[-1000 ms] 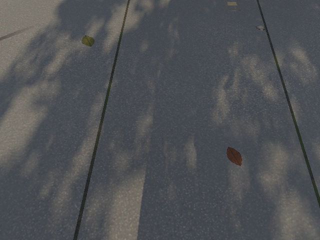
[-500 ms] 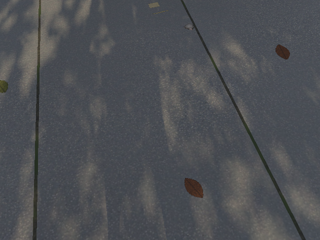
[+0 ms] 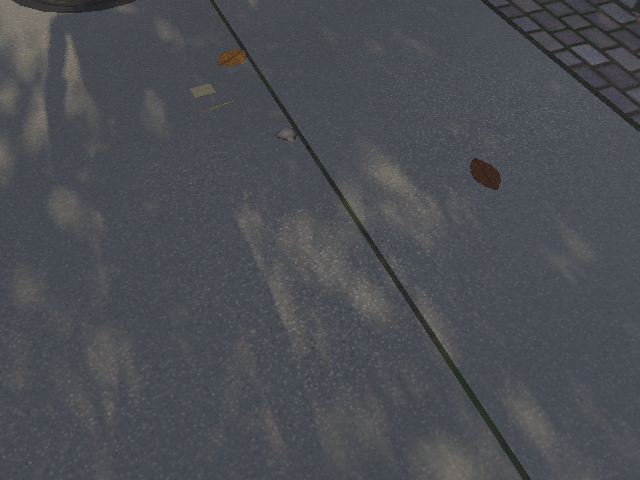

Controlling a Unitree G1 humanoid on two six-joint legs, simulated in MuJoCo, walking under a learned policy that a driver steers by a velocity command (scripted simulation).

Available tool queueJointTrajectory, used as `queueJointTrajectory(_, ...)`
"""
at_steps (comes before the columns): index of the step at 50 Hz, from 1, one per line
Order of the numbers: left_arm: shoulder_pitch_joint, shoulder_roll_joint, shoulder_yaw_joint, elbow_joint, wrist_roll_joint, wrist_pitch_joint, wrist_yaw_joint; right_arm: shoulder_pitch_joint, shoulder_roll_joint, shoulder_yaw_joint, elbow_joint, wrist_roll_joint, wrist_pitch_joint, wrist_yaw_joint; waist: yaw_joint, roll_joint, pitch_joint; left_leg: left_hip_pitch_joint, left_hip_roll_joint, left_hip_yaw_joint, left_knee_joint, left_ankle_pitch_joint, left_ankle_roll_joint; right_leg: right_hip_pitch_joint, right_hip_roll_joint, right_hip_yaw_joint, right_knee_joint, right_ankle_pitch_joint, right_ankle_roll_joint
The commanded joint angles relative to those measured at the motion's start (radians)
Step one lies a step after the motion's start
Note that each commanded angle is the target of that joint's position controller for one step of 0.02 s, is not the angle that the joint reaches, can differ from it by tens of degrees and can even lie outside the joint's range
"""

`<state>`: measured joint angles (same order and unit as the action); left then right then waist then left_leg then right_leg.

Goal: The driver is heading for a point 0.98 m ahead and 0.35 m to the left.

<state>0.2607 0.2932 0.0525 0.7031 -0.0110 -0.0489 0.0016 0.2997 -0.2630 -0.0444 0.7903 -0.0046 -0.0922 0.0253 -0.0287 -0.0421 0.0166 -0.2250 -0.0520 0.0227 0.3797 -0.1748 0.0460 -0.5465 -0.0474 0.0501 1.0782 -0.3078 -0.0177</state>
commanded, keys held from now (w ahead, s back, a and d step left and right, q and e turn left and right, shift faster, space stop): w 0.18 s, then w+q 0.20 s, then q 0.62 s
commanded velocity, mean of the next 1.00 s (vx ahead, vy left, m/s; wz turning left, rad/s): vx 0.30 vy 0.00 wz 0.32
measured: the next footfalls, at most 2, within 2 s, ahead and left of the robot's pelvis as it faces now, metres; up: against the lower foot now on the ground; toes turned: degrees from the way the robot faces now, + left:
right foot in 0.30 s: +0.34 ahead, -0.16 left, +0.00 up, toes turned +1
left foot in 0.76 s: +0.49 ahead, +0.10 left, +0.00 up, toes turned +17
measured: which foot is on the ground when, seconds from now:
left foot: down 0.00-0.32, up 0.34-0.74, down 0.76-1.00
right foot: up 0.00-0.28, down 0.30-0.76, up 0.78-1.00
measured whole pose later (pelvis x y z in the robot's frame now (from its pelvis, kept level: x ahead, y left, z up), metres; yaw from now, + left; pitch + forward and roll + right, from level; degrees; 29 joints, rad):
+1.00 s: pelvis +0.40 -0.02 -0.01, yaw +23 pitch +3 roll -1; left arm 0.06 0.30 0.06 0.75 0.00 0.00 0.03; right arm 0.18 -0.30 -0.08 0.61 0.00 0.02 -0.01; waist -0.02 0.00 0.07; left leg -0.42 -0.08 -0.08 0.46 -0.09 0.06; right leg -0.52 0.00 0.08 0.95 -0.42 0.06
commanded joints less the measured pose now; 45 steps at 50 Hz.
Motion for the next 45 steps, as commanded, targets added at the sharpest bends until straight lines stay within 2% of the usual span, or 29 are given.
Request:
queueJointTrajectory(1,-0.035,0.047,0.010,-0.080,0.009,-0.016,0.001,-0.027,-0.153,-0.034,-0.053,0.009,-0.018,-0.008,0.013,0.125,-0.001,0.083,0.268,-0.254,-0.234,0.130,0.192,-0.135,-0.062,0.015,-0.127,0.100,0.020)
queueJointTrajectory(3,-0.095,0.031,0.002,-0.090,0.010,-0.023,-0.004,-0.010,-0.168,-0.038,-0.040,0.013,-0.012,-0.012,-0.006,0.115,0.003,0.090,0.250,-0.193,-0.241,0.181,0.177,-0.118,-0.059,0.002,-0.261,0.213,0.026)
queueJointTrajectory(6,-0.193,0.020,-0.004,-0.107,0.003,-0.033,-0.016,0.038,-0.183,-0.039,-0.014,0.023,-0.002,-0.016,-0.044,0.112,0.018,0.092,0.230,-0.129,-0.236,0.201,0.153,-0.055,-0.030,-0.028,-0.428,0.347,0.030)
queueJointTrajectory(10,-0.293,0.033,-0.001,-0.142,-0.007,-0.043,-0.036,0.108,-0.191,-0.040,0.025,0.031,0.018,-0.018,-0.066,0.114,0.047,0.174,0.277,-0.154,-0.196,0.213,0.139,-0.039,-0.006,-0.027,-0.531,0.335,0.008)
queueJointTrajectory(12,-0.281,0.056,0.008,-0.147,-0.006,-0.051,-0.042,0.111,-0.205,-0.045,0.034,0.033,0.031,-0.024,-0.036,0.123,0.042,0.217,0.299,-0.184,-0.146,0.271,0.123,0.007,0.009,-0.022,-0.576,0.266,-0.012)
queueJointTrajectory(13,-0.232,0.076,0.018,-0.136,-0.004,-0.054,-0.041,0.097,-0.219,-0.049,0.032,0.034,0.036,-0.027,0.000,0.131,0.016,0.218,0.294,-0.184,-0.090,0.363,0.112,0.090,0.027,-0.035,-0.599,0.239,-0.026)
queueJointTrajectory(14,-0.119,0.110,0.038,-0.103,0.000,-0.056,-0.035,0.081,-0.215,-0.046,0.029,0.034,0.039,-0.029,0.066,0.119,-0.052,0.188,0.254,-0.154,0.033,0.482,0.088,0.263,0.045,-0.054,-0.635,0.248,-0.051)
queueJointTrajectory(15,0.042,0.163,0.060,-0.068,0.013,-0.055,-0.024,0.071,-0.175,-0.030,0.013,0.021,0.036,-0.029,0.140,0.096,-0.180,0.060,0.201,-0.118,0.247,0.414,0.054,0.536,-0.030,0.004,-0.592,0.273,-0.093)
queueJointTrajectory(16,0.178,0.264,0.084,-0.054,0.035,-0.047,-0.012,0.144,-0.069,0.003,-0.023,0.004,0.021,-0.026,0.149,-0.112,-0.358,-0.300,0.068,-0.041,0.629,0.020,-0.018,0.941,-0.299,0.355,-0.577,0.230,-0.207)
queueJointTrajectory(17,0.205,0.221,0.073,-0.040,0.023,-0.037,-0.014,0.182,-0.074,0.007,-0.013,0.026,0.005,-0.024,0.146,-0.245,-0.451,-0.464,0.022,-0.126,0.827,-0.413,-0.033,0.983,-0.392,0.643,-0.711,0.061,-0.282)
queueJointTrajectory(18,0.152,0.153,0.051,-0.038,0.014,-0.035,-0.012,0.107,-0.172,-0.023,-0.021,0.050,0.002,-0.023,0.151,-0.138,-0.282,-0.547,0.078,-0.155,0.904,-0.361,-0.030,0.855,-0.351,0.533,-0.747,-0.024,-0.238)
queueJointTrajectory(19,0.091,0.118,0.039,-0.039,0.009,-0.036,-0.010,0.038,-0.175,-0.027,-0.040,0.051,0.003,-0.023,0.130,-0.098,-0.173,-0.556,0.121,-0.127,0.889,-0.274,-0.027,0.724,-0.311,0.397,-0.773,-0.010,-0.206)
queueJointTrajectory(20,0.019,0.088,0.028,-0.037,0.015,-0.039,-0.013,0.005,-0.162,-0.029,-0.044,0.039,0.011,-0.027,0.095,-0.055,-0.089,-0.516,0.143,-0.116,0.844,-0.212,-0.037,0.586,-0.272,0.295,-0.810,0.133,-0.191)
queueJointTrajectory(21,-0.038,0.049,0.017,-0.036,0.023,-0.048,-0.018,0.004,-0.150,-0.037,-0.035,0.027,0.029,-0.033,0.060,-0.045,-0.035,-0.455,0.162,-0.123,0.800,-0.171,-0.040,0.486,-0.220,0.185,-0.837,0.302,-0.161)
queueJointTrajectory(22,-0.075,0.065,0.023,-0.033,0.031,-0.056,-0.018,0.054,-0.125,-0.035,-0.032,0.029,0.045,-0.034,0.018,-0.095,-0.038,-0.383,0.165,-0.119,0.791,-0.154,-0.059,0.418,-0.229,0.121,-0.848,0.464,-0.176)
queueJointTrajectory(24,-0.118,0.072,0.030,-0.021,0.029,-0.067,-0.015,0.069,-0.100,-0.036,-0.038,0.024,0.070,-0.036,-0.013,-0.072,-0.021,-0.353,0.158,-0.100,0.758,-0.130,-0.088,0.351,-0.219,0.007,-0.854,0.694,-0.188)
queueJointTrajectory(26,-0.134,0.095,0.039,-0.006,0.028,-0.064,-0.002,0.024,-0.082,-0.033,-0.067,0.019,0.079,-0.035,-0.016,-0.050,-0.011,-0.369,0.158,-0.083,0.643,-0.039,-0.099,0.341,-0.210,-0.071,-0.866,0.729,-0.185)
queueJointTrajectory(29,-0.125,0.119,0.046,0.011,0.023,-0.044,0.020,-0.056,-0.058,-0.023,-0.103,0.013,0.076,-0.010,0.017,-0.033,-0.032,-0.295,0.143,-0.035,0.427,0.154,-0.084,0.356,-0.179,-0.173,-0.856,0.703,-0.167)
queueJointTrajectory(33,-0.099,0.156,0.058,0.038,-0.001,-0.014,0.029,-0.131,-0.089,-0.037,-0.163,0.011,0.082,0.022,0.038,-0.024,-0.044,-0.287,0.129,-0.020,0.293,0.143,-0.047,0.468,-0.224,-0.184,-0.786,0.681,-0.152)
queueJointTrajectory(36,-0.117,0.174,0.069,0.040,-0.026,0.008,0.034,-0.105,-0.127,-0.058,-0.187,0.006,0.091,0.030,0.008,-0.033,-0.053,-0.230,0.085,0.024,0.227,0.028,0.004,0.503,-0.234,-0.192,-0.627,0.755,-0.117)
queueJointTrajectory(37,-0.121,0.164,0.067,0.039,-0.030,0.014,0.035,-0.035,-0.149,-0.072,-0.174,0.005,0.088,0.026,-0.030,-0.008,-0.086,-0.123,0.045,0.047,0.146,0.086,0.032,0.484,-0.195,-0.220,-0.493,0.767,-0.085)
queueJointTrajectory(38,-0.061,0.141,0.060,0.046,-0.013,0.014,0.032,0.041,-0.220,-0.099,-0.162,0.002,0.086,0.006,-0.052,0.099,-0.143,0.049,0.059,-0.026,0.080,0.415,0.076,0.401,-0.114,-0.247,-0.289,0.622,-0.020)
queueJointTrajectory(39,0.004,0.064,0.034,0.017,0.047,0.009,0.022,0.044,-0.330,-0.119,-0.186,-0.005,0.090,-0.019,0.010,0.364,-0.212,0.319,0.313,-0.375,0.142,0.933,0.233,0.064,0.027,-0.252,0.059,-0.163,0.067)
queueJointTrajectory(40,0.012,0.085,0.024,0.008,0.039,0.006,0.008,0.030,-0.303,-0.101,-0.224,-0.018,0.082,-0.014,-0.006,0.319,-0.402,0.426,0.445,-0.672,0.060,0.746,0.401,-0.068,0.123,-0.025,0.282,-0.424,0.085)
queueJointTrajectory(41,-0.059,0.140,0.038,0.009,0.004,0.010,0.001,-0.010,-0.248,-0.088,-0.240,-0.008,0.078,-0.005,-0.040,0.175,-0.364,0.370,0.399,-0.584,0.020,0.595,0.358,-0.107,0.074,0.052,0.307,-0.351,0.067)
queueJointTrajectory(42,-0.106,0.129,0.035,-0.006,-0.002,0.017,0.005,-0.057,-0.214,-0.079,-0.237,0.008,0.076,-0.007,-0.017,0.117,-0.269,0.277,0.348,-0.497,0.009,0.456,0.296,-0.130,0.045,0.047,0.255,-0.270,0.056)
queueJointTrajectory(43,-0.122,0.120,0.035,0.002,0.010,0.026,0.017,-0.093,-0.187,-0.071,-0.237,0.020,0.081,-0.012,0.003,0.060,-0.194,0.175,0.309,-0.444,-0.013,0.355,0.247,-0.123,0.017,0.045,0.172,-0.218,0.058)
queueJointTrajectory(44,-0.126,0.128,0.039,-0.001,0.017,0.037,0.026,-0.126,-0.178,-0.067,-0.243,0.019,0.089,-0.021,0.027,0.080,-0.159,0.080,0.279,-0.413,-0.037,0.284,0.224,-0.071,0.005,0.046,0.093,-0.177,0.058)
queueJointTrajectory(45,-0.119,0.121,0.038,0.001,0.016,0.044,0.026,-0.143,-0.185,-0.069,-0.252,0.007,0.096,-0.026,0.044,0.113,-0.145,0.015,0.248,-0.395,-0.055,0.254,0.209,-0.013,0.019,0.031,0.034,-0.147,0.061)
